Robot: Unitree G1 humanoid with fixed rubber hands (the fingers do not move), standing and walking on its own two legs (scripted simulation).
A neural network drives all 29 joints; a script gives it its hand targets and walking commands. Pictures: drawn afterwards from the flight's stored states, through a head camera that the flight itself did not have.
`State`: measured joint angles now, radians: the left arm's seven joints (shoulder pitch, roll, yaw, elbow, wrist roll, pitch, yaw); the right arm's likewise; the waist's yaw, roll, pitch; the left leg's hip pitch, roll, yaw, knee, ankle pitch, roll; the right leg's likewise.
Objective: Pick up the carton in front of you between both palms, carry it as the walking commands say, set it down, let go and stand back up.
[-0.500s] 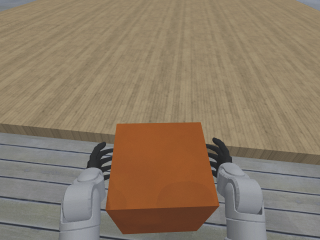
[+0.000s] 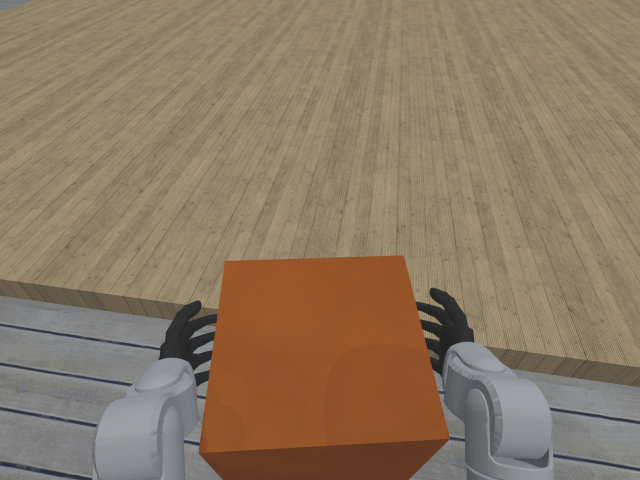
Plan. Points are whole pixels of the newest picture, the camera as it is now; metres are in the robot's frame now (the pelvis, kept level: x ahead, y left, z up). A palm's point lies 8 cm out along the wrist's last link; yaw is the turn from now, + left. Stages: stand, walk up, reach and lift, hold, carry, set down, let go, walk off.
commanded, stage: carry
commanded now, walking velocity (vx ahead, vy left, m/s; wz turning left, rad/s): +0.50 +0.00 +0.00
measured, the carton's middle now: (318, 383) +0.26 +0.01 +0.02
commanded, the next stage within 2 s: none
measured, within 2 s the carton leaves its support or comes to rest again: neither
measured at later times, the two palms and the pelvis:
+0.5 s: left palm (237, 140) +0.65 +0.15 +0.14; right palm (411, 145) +0.62 -0.15 +0.15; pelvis +0.32 +0.04 -0.01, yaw -4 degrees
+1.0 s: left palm (264, 75) +1.01 +0.15 +0.12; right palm (384, 75) +1.02 -0.15 +0.11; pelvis +0.64 -0.01 -0.02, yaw -3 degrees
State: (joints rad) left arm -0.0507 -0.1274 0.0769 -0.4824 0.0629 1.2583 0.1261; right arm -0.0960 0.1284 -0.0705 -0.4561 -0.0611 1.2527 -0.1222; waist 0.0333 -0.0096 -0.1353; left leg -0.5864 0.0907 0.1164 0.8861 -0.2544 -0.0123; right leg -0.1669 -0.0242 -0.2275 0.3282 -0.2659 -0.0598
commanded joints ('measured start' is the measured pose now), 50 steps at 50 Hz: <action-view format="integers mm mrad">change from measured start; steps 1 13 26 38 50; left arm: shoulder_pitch -484 -662 -976 -1369 -1299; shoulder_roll -861 -655 -604 -759 -712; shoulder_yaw -712 -675 -511 -427 -524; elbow -118 -216 120 302 74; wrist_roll -379 -388 -291 -365 -421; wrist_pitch -34 8 21 -35 -69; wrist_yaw -201 -144 -53 -55 -63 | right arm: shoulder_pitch -341 -535 -932 -1295 -1142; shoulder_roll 899 690 629 774 668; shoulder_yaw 661 647 543 402 410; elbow -46 -153 122 338 163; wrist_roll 283 358 375 324 214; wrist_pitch -30 4 26 -11 -57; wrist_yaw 160 130 86 31 2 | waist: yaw -19 -68 -96 38 128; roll -98 273 141 -84 -107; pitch -126 -310 -190 -352 -338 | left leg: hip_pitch -96 873 593 -254 -833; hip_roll -7 319 143 -36 3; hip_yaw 32 -664 -61 -121 -37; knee -185 -639 -576 505 728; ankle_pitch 94 -77 294 -178 -247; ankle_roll -1 275 191 73 100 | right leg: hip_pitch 260 -495 -457 393 739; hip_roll -236 56 -31 -287 -285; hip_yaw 192 171 99 591 478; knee -129 999 389 97 162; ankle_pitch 390 -212 94 322 708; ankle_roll -63 53 26 -194 -205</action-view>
